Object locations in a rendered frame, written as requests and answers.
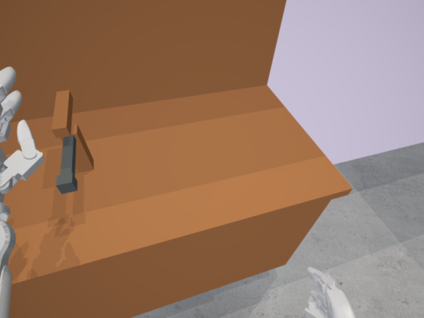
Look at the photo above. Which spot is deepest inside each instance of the counter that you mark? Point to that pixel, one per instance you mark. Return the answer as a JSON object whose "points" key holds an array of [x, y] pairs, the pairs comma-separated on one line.
{"points": [[191, 173]]}

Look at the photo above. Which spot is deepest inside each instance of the robot left hand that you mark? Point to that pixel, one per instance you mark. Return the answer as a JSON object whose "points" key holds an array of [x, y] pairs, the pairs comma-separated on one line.
{"points": [[21, 164]]}

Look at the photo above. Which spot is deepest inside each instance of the tap lever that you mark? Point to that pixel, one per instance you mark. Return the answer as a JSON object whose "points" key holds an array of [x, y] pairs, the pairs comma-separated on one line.
{"points": [[67, 182]]}

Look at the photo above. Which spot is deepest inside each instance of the robot right hand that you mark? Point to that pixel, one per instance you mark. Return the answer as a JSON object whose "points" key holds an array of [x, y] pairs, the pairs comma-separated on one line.
{"points": [[333, 305]]}

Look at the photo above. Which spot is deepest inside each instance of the robot left forearm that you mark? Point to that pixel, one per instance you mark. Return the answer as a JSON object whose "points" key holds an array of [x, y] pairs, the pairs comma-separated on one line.
{"points": [[7, 243]]}

